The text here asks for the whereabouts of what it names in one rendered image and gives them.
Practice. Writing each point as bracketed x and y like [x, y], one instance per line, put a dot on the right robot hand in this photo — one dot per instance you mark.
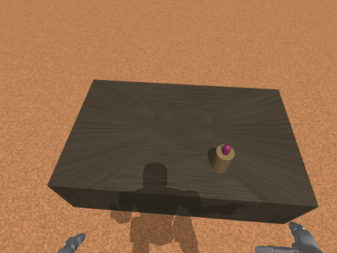
[302, 238]

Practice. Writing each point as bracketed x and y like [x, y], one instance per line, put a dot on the bottle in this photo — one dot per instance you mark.
[222, 158]

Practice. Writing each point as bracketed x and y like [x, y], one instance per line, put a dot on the left robot hand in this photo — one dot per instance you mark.
[71, 245]

